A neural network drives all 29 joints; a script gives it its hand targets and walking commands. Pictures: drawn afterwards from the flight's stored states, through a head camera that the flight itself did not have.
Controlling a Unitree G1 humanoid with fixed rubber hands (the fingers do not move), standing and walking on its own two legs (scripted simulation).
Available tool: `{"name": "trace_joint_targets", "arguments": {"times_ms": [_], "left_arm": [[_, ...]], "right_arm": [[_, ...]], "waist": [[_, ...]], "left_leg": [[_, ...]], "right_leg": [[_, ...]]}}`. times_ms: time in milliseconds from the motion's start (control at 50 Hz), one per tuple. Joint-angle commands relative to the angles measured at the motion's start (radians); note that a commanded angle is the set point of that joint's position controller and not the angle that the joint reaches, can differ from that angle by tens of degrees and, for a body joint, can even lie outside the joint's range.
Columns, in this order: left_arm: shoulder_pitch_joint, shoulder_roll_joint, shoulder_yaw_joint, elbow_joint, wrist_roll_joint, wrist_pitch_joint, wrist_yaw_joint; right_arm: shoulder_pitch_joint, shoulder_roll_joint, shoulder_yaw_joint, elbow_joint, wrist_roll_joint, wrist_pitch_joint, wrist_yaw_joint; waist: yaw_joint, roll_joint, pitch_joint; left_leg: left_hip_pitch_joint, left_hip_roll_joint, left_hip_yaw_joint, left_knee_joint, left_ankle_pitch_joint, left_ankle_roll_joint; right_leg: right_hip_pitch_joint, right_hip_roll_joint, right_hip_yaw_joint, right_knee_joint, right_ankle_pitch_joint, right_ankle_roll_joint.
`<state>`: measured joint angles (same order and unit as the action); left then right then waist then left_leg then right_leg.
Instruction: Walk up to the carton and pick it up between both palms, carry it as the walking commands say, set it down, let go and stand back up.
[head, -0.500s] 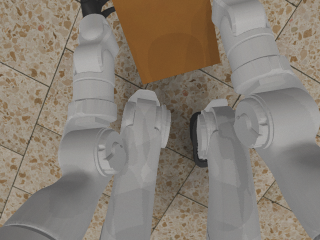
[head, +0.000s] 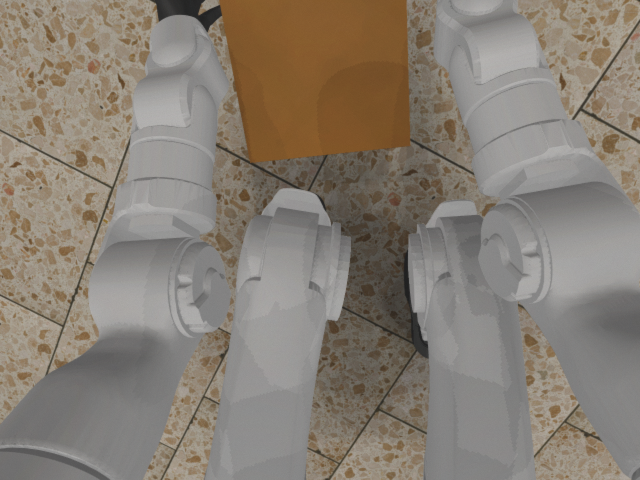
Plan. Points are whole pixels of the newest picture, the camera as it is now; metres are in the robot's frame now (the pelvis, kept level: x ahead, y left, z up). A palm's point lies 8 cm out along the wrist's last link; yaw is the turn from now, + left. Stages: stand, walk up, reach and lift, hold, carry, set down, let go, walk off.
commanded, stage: set down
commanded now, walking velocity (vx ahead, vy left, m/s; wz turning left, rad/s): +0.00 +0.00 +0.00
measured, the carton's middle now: (319, 9) +0.54 +0.10 -0.25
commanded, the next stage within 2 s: none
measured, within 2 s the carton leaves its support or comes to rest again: rests again in 0.86 s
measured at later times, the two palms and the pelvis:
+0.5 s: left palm (187, 9) +0.51 +0.22 -0.16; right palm out of the picture +0.56 -0.04 -0.18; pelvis +0.01 -0.02 -0.01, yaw +0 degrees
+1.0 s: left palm (200, 19) +0.50 +0.21 -0.17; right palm out of the picture +0.55 -0.05 -0.19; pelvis +0.03 -0.01 -0.01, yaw +0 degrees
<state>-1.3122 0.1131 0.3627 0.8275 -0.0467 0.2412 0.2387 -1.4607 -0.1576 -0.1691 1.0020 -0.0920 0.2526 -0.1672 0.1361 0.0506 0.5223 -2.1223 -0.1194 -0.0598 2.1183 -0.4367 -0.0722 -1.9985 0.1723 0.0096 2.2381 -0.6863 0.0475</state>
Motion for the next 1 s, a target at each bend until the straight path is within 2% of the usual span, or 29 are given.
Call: {"name": "trace_joint_targets", "arguments": {"times_ms": [0,20,40,60,120,140,180,220,240,260,320,340,360,440,520,540,560,640,660,680,720,820,840,860,880,900,920,940,980], "left_arm": [[-0.705,-1.049,-0.417,-0.112,-0.084,-0.046,-0.325],[-0.719,-1.060,-0.388,-0.112,-0.081,-0.047,-0.330],[-0.705,-1.035,-0.371,-0.071,-0.077,-0.042,-0.336],[-0.680,-1.046,-0.350,-0.057,-0.079,-0.042,-0.345],[-0.767,-0.995,-0.349,-0.105,-0.091,-0.056,-0.356],[-0.750,-0.979,-0.330,-0.108,-0.082,-0.058,-0.361],[-0.746,-0.982,-0.334,-0.111,-0.079,-0.054,-0.362],[-0.712,-0.941,-0.313,-0.032,-0.066,-0.048,-0.375],[-0.707,-0.969,-0.313,-0.005,-0.060,-0.041,-0.386],[-0.662,-0.946,-0.275,-0.008,-0.047,-0.047,-0.384],[-0.640,-0.936,-0.258,0.014,-0.047,-0.053,-0.399],[-0.648,-0.908,-0.236,0.008,-0.041,-0.059,-0.404],[-0.678,-0.874,-0.246,-0.034,-0.071,-0.068,-0.405],[-0.623,-0.864,-0.239,-0.026,-0.059,-0.071,-0.409],[-0.616,-0.910,-0.300,-0.050,-0.092,-0.073,-0.409],[-0.573,-0.914,-0.306,-0.022,-0.095,-0.075,-0.400],[-0.546,-0.904,-0.310,-0.023,-0.087,-0.076,-0.403],[-0.506,-0.941,-0.336,-0.004,-0.096,-0.084,-0.392],[-0.511,-0.934,-0.340,-0.011,-0.103,-0.091,-0.389],[-0.498,-0.937,-0.327,-0.020,-0.094,-0.093,-0.391],[-0.451,-0.946,-0.316,0.011,-0.080,-0.096,-0.388],[-0.501,-0.905,-0.335,-0.035,-0.112,-0.127,-0.361],[-0.447,-0.906,-0.321,-0.012,-0.097,-0.134,-0.356],[-0.438,-0.904,-0.311,-0.008,-0.110,-0.142,-0.347],[-0.439,-0.846,-0.282,0.022,-0.075,-0.142,-0.343],[-0.424,-0.877,-0.269,0.075,-0.083,-0.133,-0.341],[-0.446,-0.838,-0.259,0.044,-0.075,-0.138,-0.344],[-0.435,-0.846,-0.249,0.062,-0.063,-0.137,-0.340],[-0.488,-0.807,-0.264,0.018,-0.079,-0.155,-0.330]], "right_arm": [[-0.627,0.957,0.308,-0.160,0.120,-0.105,0.251],[-0.599,0.941,0.284,-0.142,0.095,-0.102,0.257],[-0.649,0.904,0.296,-0.180,0.097,-0.107,0.251],[-0.662,0.932,0.329,-0.197,0.109,-0.106,0.244],[-0.604,0.930,0.286,-0.119,0.072,-0.094,0.233],[-0.589,0.956,0.284,-0.082,0.082,-0.092,0.227],[-0.618,0.915,0.280,-0.131,0.089,-0.103,0.214],[-0.579,0.930,0.295,-0.092,0.081,-0.095,0.216],[-0.581,0.916,0.290,-0.104,0.065,-0.093,0.211],[-0.604,0.939,0.310,-0.133,0.088,-0.098,0.219],[-0.561,0.927,0.303,-0.124,0.061,-0.100,0.205],[-0.566,0.949,0.307,-0.110,0.068,-0.092,0.207],[-0.532,0.935,0.308,-0.113,0.051,-0.088,0.201],[-0.519,0.958,0.338,-0.136,0.064,-0.095,0.198],[-0.497,0.914,0.342,-0.150,0.056,-0.106,0.190],[-0.436,0.938,0.337,-0.121,0.050,-0.106,0.189],[-0.427,0.898,0.337,-0.129,0.050,-0.112,0.194],[-0.382,0.898,0.340,-0.130,0.053,-0.128,0.204],[-0.378,0.930,0.343,-0.138,0.043,-0.127,0.204],[-0.368,0.923,0.352,-0.142,0.044,-0.130,0.205],[-0.335,0.923,0.327,-0.111,0.021,-0.132,0.209],[-0.349,0.885,0.317,-0.129,0.028,-0.158,0.212],[-0.323,0.905,0.315,-0.082,0.035,-0.162,0.210],[-0.363,0.887,0.337,-0.121,0.035,-0.172,0.207],[-0.358,0.891,0.321,-0.108,0.037,-0.165,0.211],[-0.377,0.843,0.307,-0.092,0.013,-0.167,0.208],[-0.398,0.846,0.310,-0.103,0.021,-0.164,0.213],[-0.392,0.833,0.283,-0.070,0.021,-0.168,0.209],[-0.401,0.826,0.296,-0.083,0.029,-0.171,0.210]], "waist": [[-0.052,-0.123,-1.634],[-0.081,-0.160,-1.592],[-0.069,-0.160,-1.565],[-0.019,-0.196,-1.588],[-0.052,-0.207,-1.551],[-0.019,-0.201,-1.567],[-0.034,-0.167,-1.593],[0.001,-0.206,-1.517],[-0.023,-0.200,-1.503],[0.033,-0.216,-1.486],[0.019,-0.236,-1.466],[0.046,-0.244,-1.505],[0.009,-0.288,-1.511],[0.052,-0.296,-1.532],[0.009,-0.238,-1.564],[0.006,-0.260,-1.523],[0.023,-0.221,-1.461],[0.001,-0.195,-1.438],[-0.021,-0.242,-1.456],[0.006,-0.223,-1.432],[-0.034,-0.256,-1.379],[-0.046,-0.257,-1.337],[-0.004,-0.229,-1.321],[-0.029,-0.271,-1.339],[0.002,-0.267,-1.294],[-0.019,-0.278,-1.253],[0.002,-0.295,-1.270],[0.003,-0.253,-1.244],[-0.003,-0.259,-1.292]], "left_leg": [[0.767,-0.044,0.109,-0.103,0.304,0.020],[0.715,-0.046,0.106,-0.098,0.283,0.018],[0.710,-0.042,0.108,-0.107,0.255,0.022],[0.680,-0.040,0.132,-0.080,0.279,0.028],[0.600,-0.038,0.145,-0.082,0.240,0.022],[0.585,-0.022,0.148,-0.067,0.241,0.026],[0.591,-0.019,0.144,-0.067,0.273,0.031],[0.532,-0.015,0.162,-0.058,0.225,0.028],[0.504,-0.019,0.166,-0.059,0.222,0.027],[0.503,-0.014,0.157,-0.065,0.227,0.040],[0.434,-0.006,0.159,-0.051,0.233,0.045],[0.422,-0.002,0.175,-0.049,0.239,0.044],[0.428,-0.001,0.160,-0.047,0.241,0.046],[0.412,-0.001,0.172,-0.024,0.304,0.043],[0.446,-0.004,0.158,-0.029,0.360,0.019],[0.452,-0.009,0.156,-0.030,0.359,0.020],[0.428,-0.003,0.154,-0.021,0.383,0.018],[0.464,-0.014,0.143,-0.022,0.446,0.009],[0.470,-0.016,0.137,-0.024,0.447,0.019],[0.432,-0.013,0.136,-0.013,0.469,0.018],[0.463,-0.027,0.128,-0.011,0.474,0.020],[0.454,-0.028,0.105,-0.014,0.473,0.020],[0.451,-0.027,0.121,-0.015,0.486,0.020],[0.474,-0.025,0.108,-0.015,0.454,0.027],[0.443,-0.020,0.122,-0.031,0.422,0.034],[0.434,-0.028,0.118,-0.030,0.404,0.026],[0.423,-0.019,0.116,-0.039,0.385,0.030],[0.413,-0.022,0.127,-0.036,0.386,0.027],[0.445,-0.017,0.112,-0.051,0.367,0.031]], "right_leg": [[0.220,0.008,-0.047,-0.255,0.244,-0.073],[0.218,0.009,-0.048,-0.264,0.238,-0.072],[0.224,0.012,-0.052,-0.265,0.216,-0.072],[0.269,0.006,-0.025,-0.273,0.239,-0.073],[0.292,0.010,-0.019,-0.286,0.250,-0.067],[0.321,0.008,0.001,-0.289,0.256,-0.070],[0.332,0.013,-0.001,-0.280,0.303,-0.069],[0.312,0.006,0.008,-0.293,0.275,-0.063],[0.331,0.004,0.003,-0.299,0.288,-0.064],[0.297,0.001,0.006,-0.294,0.271,-0.051],[0.328,-0.002,0.024,-0.308,0.313,-0.055],[0.370,-0.001,0.030,-0.306,0.339,-0.051],[0.356,-0.003,0.022,-0.299,0.345,-0.043],[0.388,0.003,0.041,-0.296,0.435,-0.036],[0.408,-0.003,0.025,-0.258,0.490,-0.042],[0.336,0.003,0.013,-0.264,0.469,-0.038],[0.315,0.008,0.026,-0.256,0.488,-0.044],[0.254,0.009,0.008,-0.243,0.513,-0.047],[0.274,0.009,0.000,-0.249,0.530,-0.043],[0.245,0.005,0.028,-0.263,0.541,-0.047],[0.175,0.009,-0.007,-0.262,0.511,-0.032],[0.122,0.009,-0.006,-0.232,0.494,-0.044],[0.122,0.014,0.007,-0.236,0.510,-0.049],[0.132,0.005,-0.003,-0.235,0.464,-0.040],[0.104,0.014,0.008,-0.252,0.443,-0.035],[0.096,0.003,0.001,-0.259,0.414,-0.037],[0.108,-0.001,0.012,-0.261,0.414,-0.037],[0.082,0.010,0.018,-0.259,0.399,-0.039],[0.095,0.009,0.011,-0.249,0.384,-0.041]]}}
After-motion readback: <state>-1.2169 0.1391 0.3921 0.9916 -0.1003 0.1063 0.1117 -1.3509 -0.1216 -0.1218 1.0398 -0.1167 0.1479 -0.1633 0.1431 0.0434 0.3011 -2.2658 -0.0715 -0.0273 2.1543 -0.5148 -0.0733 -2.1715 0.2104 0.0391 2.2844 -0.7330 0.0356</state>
